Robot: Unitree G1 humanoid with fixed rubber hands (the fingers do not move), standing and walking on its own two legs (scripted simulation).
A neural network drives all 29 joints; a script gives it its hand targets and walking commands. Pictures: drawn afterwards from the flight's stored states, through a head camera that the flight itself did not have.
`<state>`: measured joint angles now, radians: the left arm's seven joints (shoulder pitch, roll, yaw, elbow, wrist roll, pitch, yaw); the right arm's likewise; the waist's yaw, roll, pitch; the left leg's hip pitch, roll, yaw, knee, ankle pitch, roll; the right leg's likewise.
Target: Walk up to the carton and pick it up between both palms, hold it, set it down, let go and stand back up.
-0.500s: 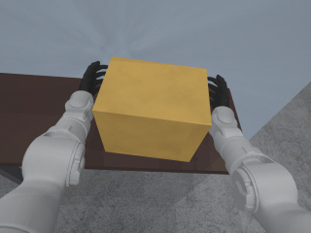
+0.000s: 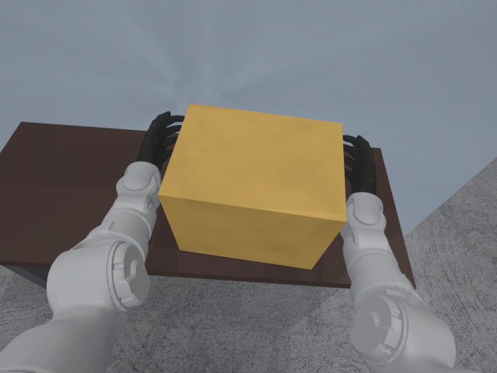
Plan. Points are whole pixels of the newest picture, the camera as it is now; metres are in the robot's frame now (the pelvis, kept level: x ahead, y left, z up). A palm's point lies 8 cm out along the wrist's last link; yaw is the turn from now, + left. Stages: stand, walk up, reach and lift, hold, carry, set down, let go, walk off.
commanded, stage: reach and lift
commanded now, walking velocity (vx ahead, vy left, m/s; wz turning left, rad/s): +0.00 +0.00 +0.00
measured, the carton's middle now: (254, 191) +0.43 +0.02 +0.00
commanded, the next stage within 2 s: none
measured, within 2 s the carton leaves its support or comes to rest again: leaves its support in 1.28 s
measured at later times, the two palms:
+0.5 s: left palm (150, 161) +0.44 +0.19 +0.06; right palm (360, 186) +0.41 -0.15 +0.06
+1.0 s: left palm (150, 166) +0.43 +0.19 +0.06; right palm (363, 190) +0.40 -0.16 +0.06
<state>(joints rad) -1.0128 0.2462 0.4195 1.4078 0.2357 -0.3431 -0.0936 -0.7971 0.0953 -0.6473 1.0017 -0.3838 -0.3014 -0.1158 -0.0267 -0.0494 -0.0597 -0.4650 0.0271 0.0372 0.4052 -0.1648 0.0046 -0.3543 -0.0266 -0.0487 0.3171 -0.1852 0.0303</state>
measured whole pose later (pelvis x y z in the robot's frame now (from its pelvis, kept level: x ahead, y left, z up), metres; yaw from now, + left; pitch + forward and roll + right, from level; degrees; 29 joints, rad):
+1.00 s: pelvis +0.01 -0.01 +0.01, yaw +1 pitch +9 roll -1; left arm -0.83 0.16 0.42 1.11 0.29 -0.20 -0.13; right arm -0.66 0.09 -0.53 0.97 -0.31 -0.34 -0.14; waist 0.01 -0.07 -0.04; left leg -0.33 0.03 0.03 0.34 -0.16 -0.01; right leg -0.21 -0.02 -0.06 0.24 -0.18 0.02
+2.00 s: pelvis +0.00 -0.02 +0.01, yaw +0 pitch -1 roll -1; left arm -0.57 0.05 0.26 0.52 0.20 0.22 -0.04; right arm -0.53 -0.05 -0.17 0.70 0.01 -0.05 -0.13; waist -0.01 -0.04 0.00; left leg -0.15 0.04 0.04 0.31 -0.15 -0.02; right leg -0.04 -0.01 -0.05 0.22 -0.17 0.01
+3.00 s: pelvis -0.02 -0.03 +0.01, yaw +1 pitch -7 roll +0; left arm -0.49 -0.01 0.28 0.11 0.27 0.59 -0.07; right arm -0.54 -0.12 -0.03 0.51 0.15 0.19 -0.14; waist -0.07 -0.05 0.02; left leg -0.05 0.04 0.03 0.29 -0.13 -0.02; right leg 0.04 -0.01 -0.07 0.26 -0.18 0.00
